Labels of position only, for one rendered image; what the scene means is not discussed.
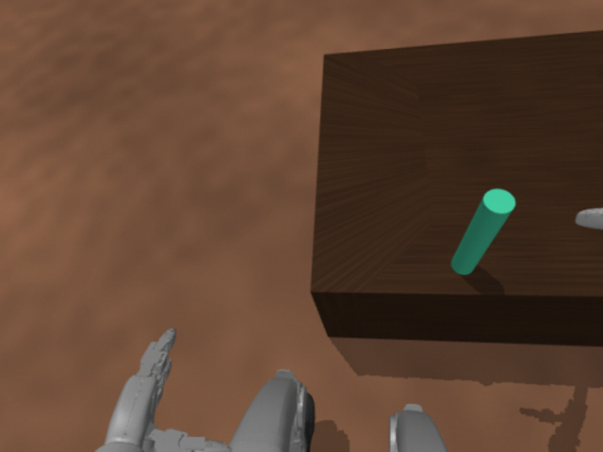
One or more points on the right robot hand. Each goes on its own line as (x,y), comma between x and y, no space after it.
(591,218)

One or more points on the left robot hand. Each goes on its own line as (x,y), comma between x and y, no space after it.
(133,418)

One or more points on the can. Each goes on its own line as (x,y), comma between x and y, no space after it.
(495,207)

